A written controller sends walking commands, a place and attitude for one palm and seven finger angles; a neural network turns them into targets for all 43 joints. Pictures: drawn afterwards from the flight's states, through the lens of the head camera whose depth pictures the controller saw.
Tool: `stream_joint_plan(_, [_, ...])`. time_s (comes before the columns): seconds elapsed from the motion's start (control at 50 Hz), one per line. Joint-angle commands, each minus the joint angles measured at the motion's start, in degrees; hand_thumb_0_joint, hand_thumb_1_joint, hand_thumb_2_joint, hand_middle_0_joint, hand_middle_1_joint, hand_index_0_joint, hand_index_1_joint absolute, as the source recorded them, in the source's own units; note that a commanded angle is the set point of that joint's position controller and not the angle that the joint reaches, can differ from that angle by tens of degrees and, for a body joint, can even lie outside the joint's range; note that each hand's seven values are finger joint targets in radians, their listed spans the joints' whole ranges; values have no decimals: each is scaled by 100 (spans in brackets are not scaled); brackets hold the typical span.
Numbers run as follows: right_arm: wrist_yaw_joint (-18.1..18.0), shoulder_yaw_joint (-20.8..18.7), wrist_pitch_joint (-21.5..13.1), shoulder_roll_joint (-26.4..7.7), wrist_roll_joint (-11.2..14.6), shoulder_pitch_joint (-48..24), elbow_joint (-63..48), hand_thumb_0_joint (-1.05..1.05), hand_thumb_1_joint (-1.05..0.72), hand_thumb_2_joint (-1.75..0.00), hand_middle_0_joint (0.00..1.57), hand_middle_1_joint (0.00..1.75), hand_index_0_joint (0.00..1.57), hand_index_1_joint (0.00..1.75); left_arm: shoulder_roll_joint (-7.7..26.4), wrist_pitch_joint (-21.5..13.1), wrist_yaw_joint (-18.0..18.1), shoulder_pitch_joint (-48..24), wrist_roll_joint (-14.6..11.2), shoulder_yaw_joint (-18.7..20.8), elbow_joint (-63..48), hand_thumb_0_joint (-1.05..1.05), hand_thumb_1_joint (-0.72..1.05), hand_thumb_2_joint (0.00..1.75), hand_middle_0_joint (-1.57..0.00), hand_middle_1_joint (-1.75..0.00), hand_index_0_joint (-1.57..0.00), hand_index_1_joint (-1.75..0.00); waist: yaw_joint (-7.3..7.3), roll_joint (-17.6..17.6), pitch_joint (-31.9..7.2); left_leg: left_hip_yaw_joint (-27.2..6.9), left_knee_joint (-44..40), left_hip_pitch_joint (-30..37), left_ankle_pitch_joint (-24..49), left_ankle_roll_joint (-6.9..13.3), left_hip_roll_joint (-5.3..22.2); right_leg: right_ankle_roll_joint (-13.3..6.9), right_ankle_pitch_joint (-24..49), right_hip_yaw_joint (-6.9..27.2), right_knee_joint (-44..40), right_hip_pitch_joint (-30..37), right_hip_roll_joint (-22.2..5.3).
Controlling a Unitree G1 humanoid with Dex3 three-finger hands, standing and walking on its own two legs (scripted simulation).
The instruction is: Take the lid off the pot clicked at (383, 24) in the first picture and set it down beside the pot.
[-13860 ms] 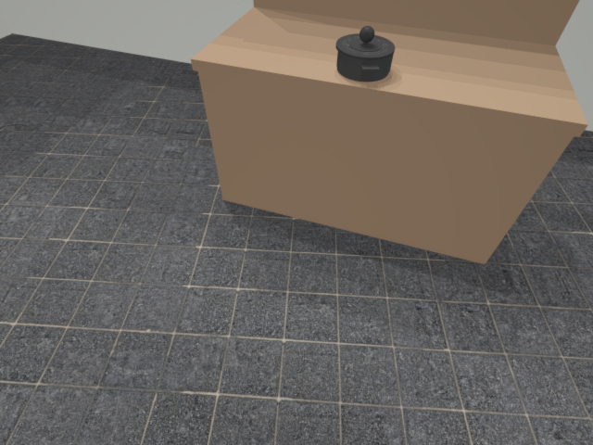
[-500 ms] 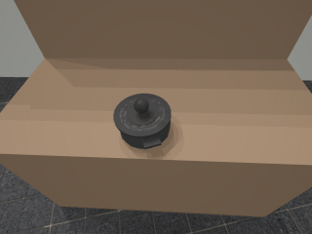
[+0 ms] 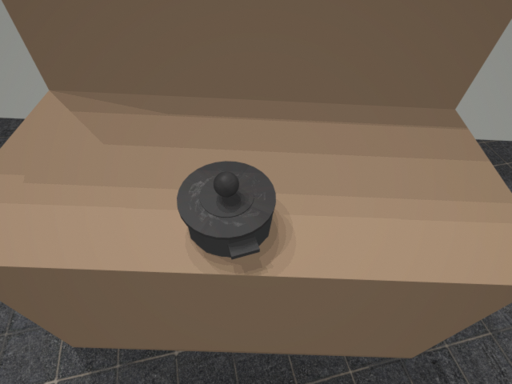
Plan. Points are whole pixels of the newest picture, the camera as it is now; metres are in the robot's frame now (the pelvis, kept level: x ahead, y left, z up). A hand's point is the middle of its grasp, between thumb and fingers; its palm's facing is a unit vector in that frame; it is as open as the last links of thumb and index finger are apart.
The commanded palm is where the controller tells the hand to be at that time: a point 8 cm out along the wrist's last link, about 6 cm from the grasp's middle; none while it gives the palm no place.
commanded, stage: come to a stop and stand still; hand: left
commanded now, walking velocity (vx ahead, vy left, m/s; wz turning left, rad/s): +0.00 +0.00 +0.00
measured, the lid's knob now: (226, 184) +0.44 +0.09 +0.05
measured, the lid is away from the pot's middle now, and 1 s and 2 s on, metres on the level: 0.00 0.00 0.00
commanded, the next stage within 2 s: look again from close up in 0.12 s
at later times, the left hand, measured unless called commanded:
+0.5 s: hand out of the picture -0.01 +0.14 -0.18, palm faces +0.03 -0.99 -0.14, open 7.4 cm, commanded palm none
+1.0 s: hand out of the picture +0.00 +0.13 -0.18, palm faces +0.02 -0.99 -0.14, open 7.4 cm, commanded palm +0.11 +0.18 -0.07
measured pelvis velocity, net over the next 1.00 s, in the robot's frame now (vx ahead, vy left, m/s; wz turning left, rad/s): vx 0.02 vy -0.02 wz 0.01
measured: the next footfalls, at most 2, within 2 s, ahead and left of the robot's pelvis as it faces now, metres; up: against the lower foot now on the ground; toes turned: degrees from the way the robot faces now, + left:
none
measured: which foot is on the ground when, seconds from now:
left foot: down 0.00-1.00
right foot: down 0.00-1.00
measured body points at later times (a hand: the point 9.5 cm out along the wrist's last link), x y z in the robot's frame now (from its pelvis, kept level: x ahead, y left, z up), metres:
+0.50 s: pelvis +0.01 -0.01 +0.00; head +0.04 +0.00 +0.45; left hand -0.01 +0.19 -0.17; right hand +0.01 -0.23 -0.15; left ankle -0.03 +0.03 -0.74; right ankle -0.02 -0.16 -0.74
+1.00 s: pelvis +0.02 -0.02 +0.00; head +0.04 +0.00 +0.45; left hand +0.00 +0.18 -0.17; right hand +0.00 -0.23 -0.15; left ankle -0.03 +0.03 -0.74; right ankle -0.02 -0.16 -0.74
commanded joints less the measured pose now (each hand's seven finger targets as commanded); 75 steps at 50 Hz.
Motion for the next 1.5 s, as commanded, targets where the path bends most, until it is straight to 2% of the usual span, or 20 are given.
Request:
stream_joint_plan(0.0, [-47,-136,-120,-639,26,346,-133,0,-90,-90,20,30,20,30,449,-83,62,470,0,84,-76,0,90,90,-20,-30,-20,-30,42,146,99,-1107,-634,97,1949,-417,1207,-422,643,208,-186,-163,-262])
stream_joint_plan(0.12, [-57,-144,-137,-587,41,380,6,0,-90,-90,20,30,20,30,433,-109,74,510,-1,79,-5,0,90,90,-20,-30,-20,-30,55,45,-12,-1040,-506,259,2411,-370,1215,-405,921,189,-233,-66,-290])
stream_joint_plan(0.24, [-59,-136,-121,-556,48,358,104,0,-90,-90,20,30,20,30,350,-121,84,583,2,55,85,0,90,90,-20,-30,-20,-30,38,-14,188,-987,-527,191,2115,-355,1187,-413,953,267,-334,-126,-318])
stream_joint_plan(0.48, [-72,-122,-147,-473,54,390,272,0,-90,-90,20,30,20,30,263,-158,91,699,-3,36,223,0,90,90,-20,-30,-20,-30,27,147,89,-937,-547,357,2213,-353,1201,-412,1053,276,-399,-75,-341])
stream_joint_plan(0.94, [-75,-111,-165,-344,66,461,490,0,-90,-90,20,30,20,30,180,-220,98,807,-16,0,297,0,90,90,-20,-30,-20,-30,37,31,179,-908,-544,296,2213,-339,1208,-438,1334,317,-528,17,-365])
stream_joint_plan(0.96, [-14,-112,-157,-725,120,37,16,0,-90,-90,20,30,20,30,490,-352,252,836,94,33,414,0,90,90,-20,-30,-20,-30,29,221,198,-908,346,-67,3962,-611,1255,-303,2319,254,-297,-162,-370])
stream_joint_plan(0.98, [69,-201,-1230,-1367,445,104,-1889,0,-90,-90,20,30,20,30,1262,-1165,290,-2844,-519,-83,-6984,0,90,90,-24,-35,-24,-35,32,1263,-2290,-1243,-360,1230,4084,-1132,871,-399,1731,-144,51,179,98])
stream_joint_plan(1.0, [-117,-56,-1638,-930,464,-413,-1636,0,-90,-90,20,30,20,30,1030,-607,525,-779,-143,-60,-5823,0,90,90,-29,-40,-29,-40,138,2125,-2198,-1112,-348,1391,4618,-1328,1150,-573,804,-93,277,-141,97])
stream_joint_plan(1.02, [-108,-143,-1709,-1026,523,-512,-1313,0,-90,-90,20,30,20,30,973,-189,744,-471,-328,-16,-5592,0,90,90,-33,-44,-33,-44,159,1699,-1900,-1171,-264,1047,4428,-1341,1078,-449,600,-212,403,-244,118])
stream_joint_plan(1.04, [-4,-116,-1770,-922,574,-417,-1435,0,-90,-90,20,30,20,30,32,220,700,403,-305,-663,-5497,0,90,90,-38,-49,-38,-49,66,1427,-1499,-1167,-369,1109,3913,-1247,995,-419,502,-274,214,-362,164])
stream_joint_plan(1.08, [130,-66,-1902,-1055,372,-450,-1649,0,-90,-90,20,30,20,30,-799,187,592,732,-165,-1370,-5084,0,90,90,-46,-59,-46,-59,-81,304,-605,-1193,-396,866,3292,-963,926,-390,648,-435,-3,-494,257])
stream_joint_plan(1.12, [247,-279,-1676,-1154,254,-541,-1861,0,-90,-90,20,30,20,30,-786,188,502,1725,60,-1094,-3746,0,90,90,-55,-68,-55,-68,88,-734,-106,-1197,-199,175,3310,-800,972,-395,872,-585,-122,-577,296])
stream_joint_plan(1.14, [307,-394,-1475,-1202,201,-533,-1982,0,-90,-90,20,30,20,30,-426,163,427,1968,133,-694,-3572,0,90,90,-60,-73,-60,-73,149,-1143,-99,-1131,-56,-98,3262,-772,953,-385,1189,-600,-87,-527,289])
stream_joint_plan(1.18, [352,-543,-1187,-1207,145,-896,-2395,0,-90,-90,20,30,20,30,622,-72,294,2655,75,551,-4227,0,90,90,-68,-83,-68,-83,441,-1416,-309,-943,-67,-422,3015,-851,861,-366,1379,-568,-58,-173,232])
stream_joint_plan(1.22, [284,-529,-1003,-1128,172,-1230,-2835,0,-90,-90,20,30,20,30,1408,-349,270,3017,-73,1464,-5053,0,90,90,-77,-92,-77,-92,631,-986,-591,-754,-136,-510,2412,-881,760,-408,1327,-499,-82,275,168])
stream_joint_plan(1.28, [141,-364,-884,-968,266,-1436,-3439,0,-90,-90,20,30,20,30,1049,-624,179,1933,-179,997,-6339,0,90,90,-90,-107,-90,-107,311,270,-263,-496,-184,-398,1295,-736,644,-406,950,-294,-264,-59,136])
stream_joint_plan(1.32, [68,-305,-808,-959,263,-1305,-3507,0,-90,-90,20,30,20,30,923,-680,175,1180,-150,771,-6428,0,90,90,-99,-116,-99,-116,66,759,86,-519,-154,-450,664,-673,627,-395,574,-260,-447,-511,168])
stream_joint_plan(1.34, [29,-268,-796,-959,254,-1313,-3586,0,-90,-90,20,30,20,30,780,-712,162,856,-159,562,-6506,0,90,90,-104,-121,-104,-121,-27,783,236,-527,-147,-518,315,-638,577,-379,338,-245,-504,-693,203])
stream_joint_plan(1.4, [-85,-237,-817,-939,244,-1132,-3706,0,-90,-90,20,30,20,30,923,-806,198,818,-223,657,-6801,0,90,90,-117,-136,-117,-136,2,907,-207,-524,-83,-171,90,-564,501,-392,114,-183,-583,-594,237])
stream_joint_plan(1.48, [-200,-220,-867,-971,201,-1140,-3775,0,-90,-90,20,30,20,30,1100,-798,240,1326,-271,868,-6923,0,90,90,-130,-150,-130,-150,101,311,-623,-510,27,-126,251,-493,479,-354,94,-144,-657,-316,218])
